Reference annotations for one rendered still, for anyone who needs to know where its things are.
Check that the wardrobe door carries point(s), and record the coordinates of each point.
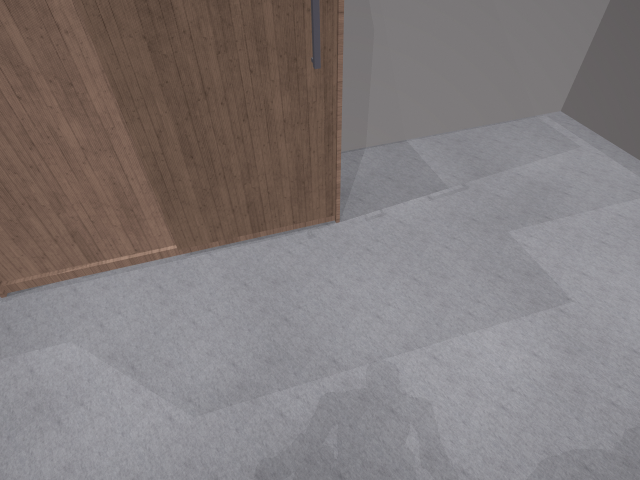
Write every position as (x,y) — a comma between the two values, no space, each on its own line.
(73,189)
(235,128)

